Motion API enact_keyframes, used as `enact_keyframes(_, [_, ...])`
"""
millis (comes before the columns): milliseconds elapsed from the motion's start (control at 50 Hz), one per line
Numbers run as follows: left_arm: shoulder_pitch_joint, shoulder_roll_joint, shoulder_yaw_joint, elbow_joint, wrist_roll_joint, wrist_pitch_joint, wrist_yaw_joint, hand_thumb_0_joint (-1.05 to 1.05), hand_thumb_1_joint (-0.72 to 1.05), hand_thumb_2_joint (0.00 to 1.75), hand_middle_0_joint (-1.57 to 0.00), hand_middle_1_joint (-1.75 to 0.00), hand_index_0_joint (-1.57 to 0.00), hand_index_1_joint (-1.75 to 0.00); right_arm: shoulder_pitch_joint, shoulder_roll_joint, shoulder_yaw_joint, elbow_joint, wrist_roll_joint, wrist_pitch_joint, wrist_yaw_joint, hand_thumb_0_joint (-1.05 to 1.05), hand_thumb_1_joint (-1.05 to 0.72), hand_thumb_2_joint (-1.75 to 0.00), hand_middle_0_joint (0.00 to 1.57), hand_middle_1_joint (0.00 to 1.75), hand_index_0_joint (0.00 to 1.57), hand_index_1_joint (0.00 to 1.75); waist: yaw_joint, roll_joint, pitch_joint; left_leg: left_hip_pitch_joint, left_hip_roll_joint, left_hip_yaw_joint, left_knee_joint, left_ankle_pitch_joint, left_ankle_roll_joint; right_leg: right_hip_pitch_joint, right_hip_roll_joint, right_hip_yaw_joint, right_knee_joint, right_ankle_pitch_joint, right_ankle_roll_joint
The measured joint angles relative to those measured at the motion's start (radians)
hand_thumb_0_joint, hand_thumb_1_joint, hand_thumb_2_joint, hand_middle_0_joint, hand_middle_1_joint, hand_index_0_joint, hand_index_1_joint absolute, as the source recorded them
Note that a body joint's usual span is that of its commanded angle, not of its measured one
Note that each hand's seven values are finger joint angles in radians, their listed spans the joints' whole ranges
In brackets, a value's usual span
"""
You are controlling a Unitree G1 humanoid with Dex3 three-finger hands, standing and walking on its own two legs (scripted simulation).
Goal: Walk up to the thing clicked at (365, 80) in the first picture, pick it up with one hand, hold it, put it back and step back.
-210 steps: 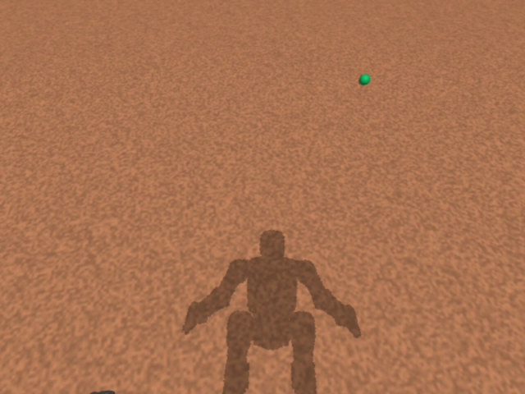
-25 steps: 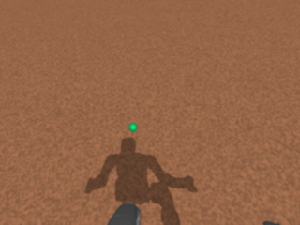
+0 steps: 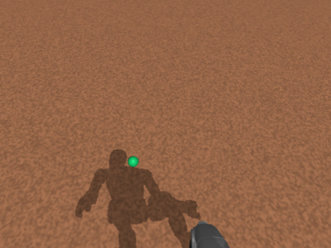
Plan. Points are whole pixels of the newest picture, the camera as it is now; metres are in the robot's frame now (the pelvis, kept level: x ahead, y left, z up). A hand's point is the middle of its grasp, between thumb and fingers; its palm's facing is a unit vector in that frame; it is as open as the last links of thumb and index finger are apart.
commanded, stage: walk up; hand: left
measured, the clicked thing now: (133, 161) +0.70 +0.19 -0.74
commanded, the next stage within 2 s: none
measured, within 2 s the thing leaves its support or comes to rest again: neither
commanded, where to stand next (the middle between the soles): +0.38 -0.02 m, yaw -1 degrees
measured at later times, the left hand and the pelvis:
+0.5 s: hand (83, 213) +0.21 +0.23 -0.12, palm faces -0.02 -0.92 -0.40, open 7.4 cm; pelvis +0.15 -0.04 +0.00, yaw +0 degrees
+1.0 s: hand (76, 189) +0.30 +0.28 -0.17, palm faces -0.05 -0.94 -0.35, open 7.4 cm; pelvis +0.24 +0.02 -0.01, yaw -1 degrees
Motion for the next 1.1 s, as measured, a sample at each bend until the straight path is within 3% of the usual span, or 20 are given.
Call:
enact_keyframes(80, [-0.03, -0.013, 0.0, -0.004, 0.001, -0.005, -0.003, 0.01, 0.9, 0.9, -0.2, -0.3, -0.2, -0.29, 0.009, -0.014, -0.004, -0.007, -0.001, 0.009, -0.001, 0.01, -0.9, -0.9, 0.2, 0.31, 0.2, 0.3, -0.007, 0.02, 0.009, 0.029, -0.004, 0.013, 0.024, -0.058, -0.02, 0.051, 0.001, -0.033, -0.162, 0.033, -0.015])
enact_keyframes(140, [-0.053, -0.024, 0.0, -0.015, 0.002, -0.022, 0.002, 0.01, 0.9, 0.9, -0.2, -0.3, -0.2, -0.29, 0.013, -0.026, -0.005, -0.015, 0.0, 0.023, -0.004, 0.01, -0.9, -0.9, 0.2, 0.31, 0.2, 0.3, -0.013, 0.043, 0.013, 0.031, 0.008, 0.015, 0.102, -0.136, -0.041, 0.122, 0.029, -0.059, -0.26, 0.064, -0.029])
enact_keyframes(180, [-0.078, -0.05, 0.002, -0.024, 0.005, -0.042, 0.011, 0.01, 0.9, 0.9, -0.2, -0.3, -0.2, -0.29, -0.001, -0.037, -0.007, -0.012, 0.004, 0.034, -0.011, 0.01, -0.9, -0.9, 0.2, 0.3, 0.2, 0.3, -0.018, 0.104, 0.037, -0.008, 0.063, -0.011, 0.251, -0.182, -0.018, 0.147, 0.07, -0.092, -0.237, 0.048, -0.03])
enact_keyframes(240, [-0.084, -0.059, -0.004, -0.058, -0.004, -0.061, 0.02, 0.01, 0.9, 0.9, -0.2, -0.3, -0.2, -0.3, -0.021, -0.021, 0.009, 0.0, 0.003, 0.049, -0.014, 0.01, -0.9, -0.9, 0.2, 0.3, 0.2, 0.3, 0.006, 0.088, 0.04, -0.135, 0.022, -0.068, 0.551, -0.22, 0.001, 0.174, 0.061, -0.082, -0.206, -0.007, -0.041])
enact_keyframes(300, [-0.062, -0.076, -0.013, -0.072, -0.016, -0.062, 0.03, 0.01, 0.9, 0.9, -0.2, -0.3, -0.2, -0.3, -0.04, -0.029, 0.013, 0.007, 0.01, 0.051, -0.011, 0.01, -0.9, -0.9, 0.2, 0.3, 0.2, 0.3, 0.022, 0.094, 0.027, -0.244, 0.012, -0.113, 0.661, -0.156, 0.0, 0.243, 0.06, -0.077, -0.271, -0.002, -0.038])
enact_keyframes(420, [-0.003, -0.08, -0.018, -0.072, -0.006, -0.06, 0.032, 0.01, 0.9, 0.9, -0.21, -0.3, -0.21, -0.3, -0.056, -0.054, -0.012, 0.007, 0.004, 0.06, 0.003, 0.0, -0.9, -0.9, 0.2, 0.3, 0.2, 0.3, 0.024, 0.129, 0.006, -0.385, 0.052, -0.186, 0.595, 0.011, -0.029, 0.346, 0.09, -0.092, -0.367, -0.001, -0.04])
enact_keyframes(520, [0.03, -0.058, -0.002, -0.078, 0.007, -0.051, 0.028, 0.01, 0.9, 0.9, -0.21, -0.3, -0.21, -0.3, -0.041, -0.055, -0.025, 0.032, -0.014, 0.073, 0.02, 0.0, -0.9, -0.9, 0.2, 0.3, 0.2, 0.3, 0.028, 0.121, -0.009, -0.41, 0.079, -0.148, 0.428, 0.05, -0.057, 0.388, 0.1, -0.118, -0.389, -0.034, -0.04])
enact_keyframes(620, [0.055, -0.019, 0.011, -0.075, 0.008, -0.044, 0.026, 0.01, 0.9, 0.9, -0.21, -0.3, -0.21, -0.3, -0.034, -0.045, -0.023, 0.044, -0.025, 0.064, 0.031, 0.01, -0.9, -0.9, 0.2, 0.3, 0.2, 0.3, 0.041, 0.087, -0.014, -0.336, 0.096, -0.109, 0.248, 0.046, -0.041, 0.393, 0.097, -0.131, -0.326, -0.114, -0.021])
enact_keyframes(660, [0.066, -0.003, 0.012, -0.068, 0.009, -0.036, 0.026, 0.01, 0.9, 0.9, -0.21, -0.3, -0.21, -0.3, -0.032, -0.042, -0.023, 0.041, -0.027, 0.05, 0.029, 0.01, -0.9, -0.9, 0.2, 0.3, 0.2, 0.3, 0.039, 0.066, -0.021, -0.284, 0.087, -0.097, 0.182, 0.071, -0.029, 0.381, 0.082, -0.131, -0.261, -0.17, -0.007])
enact_keyframes(700, [0.062, 0.011, 0.013, -0.053, 0.005, -0.021, 0.034, 0.01, 0.9, 0.9, -0.2, -0.3, -0.2, -0.3, -0.044, -0.026, -0.022, 0.032, -0.029, 0.03, 0.015, 0.01, -0.9, -0.9, 0.2, 0.3, 0.2, 0.3, 0.038, 0.008, -0.008, -0.269, 0.047, -0.061, 0.208, 0.07, -0.029, 0.34, 0.034, -0.098, -0.123, -0.223, -0.024])
enact_keyframes(760, [0.04, -0.004, -0.001, -0.033, -0.003, 0.002, 0.05, 0.01, 0.9, 0.9, -0.2, -0.3, -0.2, -0.3, -0.062, -0.016, -0.011, 0.004, -0.017, 0.018, -0.002, 0.01, -0.9, -0.9, 0.2, 0.3, 0.2, 0.3, 0.023, 0.012, 0.01, -0.257, 0.052, -0.058, 0.228, 0.033, -0.015, 0.226, 0.084, -0.048, 0.132, -0.304, -0.038])
enact_keyframes(820, [0.011, -0.003, -0.01, -0.035, -0.01, 0.004, 0.052, 0.01, 0.9, 0.9, -0.2, -0.3, -0.2, -0.29, -0.074, 0.007, 0.007, -0.017, -0.007, 0.013, -0.018, 0.0, -0.9, -0.9, 0.2, 0.3, 0.2, 0.3, 0.02, 0.001, 0.039, -0.212, 0.047, -0.053, 0.172, 0.05, -0.01, 0.137, 0.102, -0.015, 0.235, -0.29, -0.043])
enact_keyframes(920, [-0.02, -0.011, -0.015, -0.036, -0.016, 0.012, 0.053, 0.01, 0.9, 0.9, -0.2, -0.3, -0.2, -0.29, -0.095, 0.02, 0.028, -0.026, 0.0, 0.022, -0.036, 0.0, -0.9, -0.9, 0.2, 0.3, 0.2, 0.3, 0.025, -0.006, 0.059, -0.177, 0.032, -0.035, 0.141, 0.049, -0.003, 0.079, 0.072, 0.015, 0.148, -0.197, -0.022])
enact_keyframes(1000, [-0.034, -0.025, -0.017, -0.006, -0.013, 0.02, 0.057, 0.01, 0.9, 0.9, -0.2, -0.3, -0.2, -0.29, -0.129, 0.017, 0.034, -0.027, -0.002, 0.04, -0.041, 0.0, -0.9, -0.9, 0.2, 0.31, 0.2, 0.3, 0.027, 0.011, 0.059, -0.189, 0.032, -0.017, 0.19, 0.013, -0.006, 0.112, 0.049, -0.008, -0.003, -0.139, -0.009])
enact_keyframes(1060, [-0.043, -0.032, -0.015, 0.017, -0.01, 0.018, 0.062, 0.01, 0.9, 0.9, -0.2, -0.3, -0.2, -0.3, -0.156, 0.013, 0.036, -0.023, 0.005, 0.055, -0.041, 0.0, -0.9, -0.9, 0.2, 0.31, 0.2, 0.3, 0.03, 0.031, 0.053, -0.222, 0.04, -0.012, 0.266, -0.029, -0.016, 0.181, 0.056, -0.03, -0.114, -0.091, -0.014])
enact_keyframes(1100, [-0.057, -0.052, -0.013, 0.037, -0.003, 0.013, 0.067, 0.01, 0.9, 0.9, -0.2, -0.3, -0.2, -0.29, -0.183, 0.005, 0.035, -0.004, 0.012, 0.07, -0.043, 0.0, -0.9, -0.9, 0.2, 0.31, 0.2, 0.3, 0.035, 0.079, 0.059, -0.238, 0.07, -0.025, 0.314, -0.054, -0.029, 0.207, 0.085, -0.044, -0.146, -0.096, 0.002])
